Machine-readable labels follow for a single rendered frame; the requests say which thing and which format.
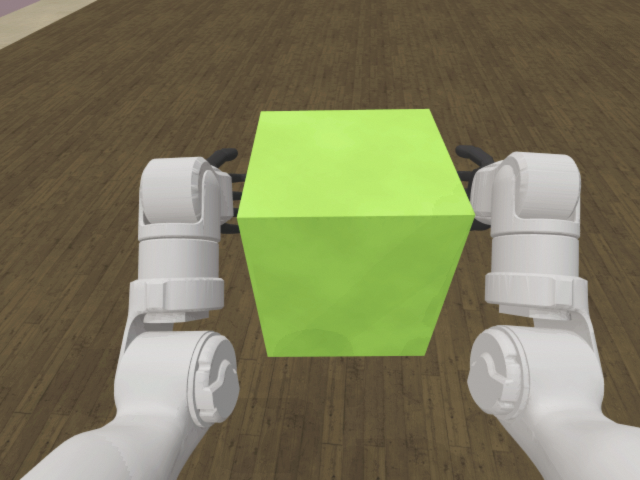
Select left robot upper arm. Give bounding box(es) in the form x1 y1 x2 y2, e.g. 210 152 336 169
20 331 240 480

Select left robot hand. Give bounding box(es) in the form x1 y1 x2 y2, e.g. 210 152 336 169
206 148 247 234

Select right robot upper arm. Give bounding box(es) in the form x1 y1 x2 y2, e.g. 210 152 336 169
467 325 640 480

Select right robot hand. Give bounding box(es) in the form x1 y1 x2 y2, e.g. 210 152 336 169
455 145 495 231

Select carton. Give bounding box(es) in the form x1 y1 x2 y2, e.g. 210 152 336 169
237 109 475 357

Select right robot forearm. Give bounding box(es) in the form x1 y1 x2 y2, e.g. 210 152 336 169
470 152 604 401

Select left robot forearm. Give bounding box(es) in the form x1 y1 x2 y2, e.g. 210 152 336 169
114 157 234 408

